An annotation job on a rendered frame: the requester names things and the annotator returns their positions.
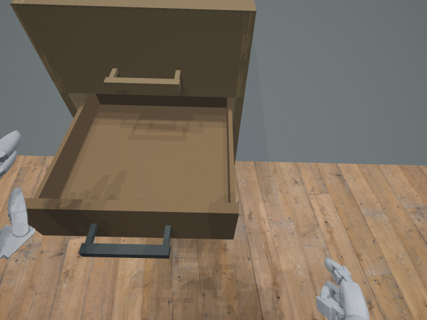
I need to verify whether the cabinet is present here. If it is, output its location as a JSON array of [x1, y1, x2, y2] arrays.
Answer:
[[10, 0, 256, 165]]

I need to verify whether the drawer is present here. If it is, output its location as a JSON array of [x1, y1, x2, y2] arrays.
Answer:
[[7, 93, 239, 239]]

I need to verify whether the right robot hand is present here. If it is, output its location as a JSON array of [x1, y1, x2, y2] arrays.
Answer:
[[316, 258, 370, 320]]

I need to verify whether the left robot hand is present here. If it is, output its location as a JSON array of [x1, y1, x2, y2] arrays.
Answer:
[[0, 131, 35, 259]]

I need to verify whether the handle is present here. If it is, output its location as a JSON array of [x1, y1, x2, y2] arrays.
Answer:
[[79, 223, 171, 259], [103, 77, 181, 92]]

